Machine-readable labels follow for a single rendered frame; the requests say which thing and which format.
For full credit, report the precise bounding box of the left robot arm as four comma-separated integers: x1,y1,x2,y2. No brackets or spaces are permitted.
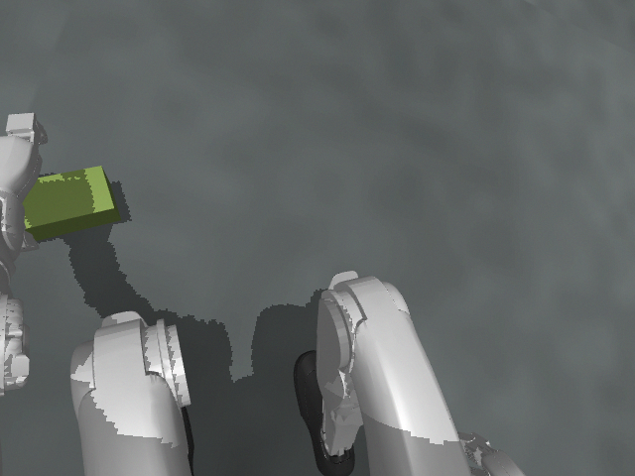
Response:
0,190,30,476

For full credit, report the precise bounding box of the right robot foot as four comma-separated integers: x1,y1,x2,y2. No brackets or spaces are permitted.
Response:
294,350,355,476

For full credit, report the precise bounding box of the carton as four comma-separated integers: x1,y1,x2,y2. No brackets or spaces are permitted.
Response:
22,166,121,241

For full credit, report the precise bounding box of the right robot hand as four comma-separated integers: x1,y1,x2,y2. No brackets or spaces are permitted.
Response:
457,432,526,476

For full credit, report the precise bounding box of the left robot hand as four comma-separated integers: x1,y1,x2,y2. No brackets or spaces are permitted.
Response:
0,113,48,252

